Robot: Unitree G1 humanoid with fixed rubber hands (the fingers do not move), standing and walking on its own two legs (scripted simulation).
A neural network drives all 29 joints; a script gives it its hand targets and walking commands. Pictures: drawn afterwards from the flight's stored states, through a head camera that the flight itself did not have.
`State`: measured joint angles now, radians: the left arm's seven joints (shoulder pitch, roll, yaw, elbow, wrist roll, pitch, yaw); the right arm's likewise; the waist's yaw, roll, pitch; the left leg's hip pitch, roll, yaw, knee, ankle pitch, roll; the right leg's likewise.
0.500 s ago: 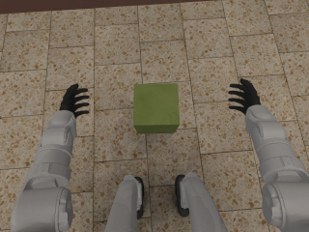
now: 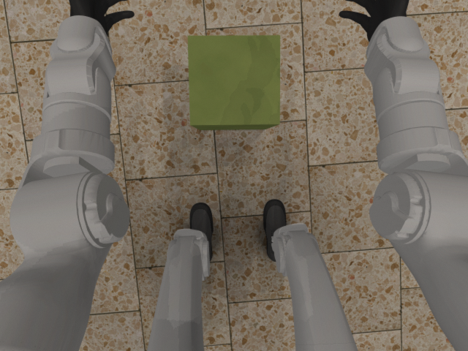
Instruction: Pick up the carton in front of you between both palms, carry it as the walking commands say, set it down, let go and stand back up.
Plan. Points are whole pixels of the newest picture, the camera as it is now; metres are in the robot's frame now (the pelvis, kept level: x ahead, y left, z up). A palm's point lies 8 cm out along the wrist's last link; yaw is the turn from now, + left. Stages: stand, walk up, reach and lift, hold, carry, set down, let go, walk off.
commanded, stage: reach and lift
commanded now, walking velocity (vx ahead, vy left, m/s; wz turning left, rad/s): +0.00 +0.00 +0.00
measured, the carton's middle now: (233, 90) +0.54 +0.00 -0.53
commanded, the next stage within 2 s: none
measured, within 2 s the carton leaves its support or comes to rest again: leaves its support in 1.72 s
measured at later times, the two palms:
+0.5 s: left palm (145, 81) +0.54 +0.19 -0.36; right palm (324, 79) +0.52 -0.19 -0.36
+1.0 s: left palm (161, 82) +0.55 +0.18 -0.46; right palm (305, 82) +0.54 -0.18 -0.46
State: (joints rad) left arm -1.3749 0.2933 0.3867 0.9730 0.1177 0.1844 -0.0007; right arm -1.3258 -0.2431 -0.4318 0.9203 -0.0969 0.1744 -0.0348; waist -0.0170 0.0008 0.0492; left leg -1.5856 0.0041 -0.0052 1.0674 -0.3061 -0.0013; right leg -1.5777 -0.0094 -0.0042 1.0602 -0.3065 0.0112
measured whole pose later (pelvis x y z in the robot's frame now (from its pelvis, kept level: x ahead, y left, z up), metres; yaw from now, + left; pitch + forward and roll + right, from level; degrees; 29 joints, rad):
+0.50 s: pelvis -0.03 +0.00 -0.21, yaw +0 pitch +48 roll -1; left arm -1.44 0.41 0.14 1.01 -0.16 0.14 0.10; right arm -1.40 -0.34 -0.19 0.97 0.17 0.14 -0.13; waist -0.02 -0.01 0.16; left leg -2.20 -0.03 -0.04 1.93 -0.56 -0.03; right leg -2.19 0.03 0.03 1.92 -0.56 0.04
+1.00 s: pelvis -0.04 +0.00 -0.28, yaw -1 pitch +36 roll -1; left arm -1.70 0.47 0.04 1.21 -0.22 0.10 0.08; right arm -1.66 -0.38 -0.12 1.17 0.21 0.10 -0.12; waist -0.02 -0.01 0.50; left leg -2.22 -0.03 -0.05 2.24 -0.64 -0.03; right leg -2.21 0.04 0.02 2.23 -0.64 0.05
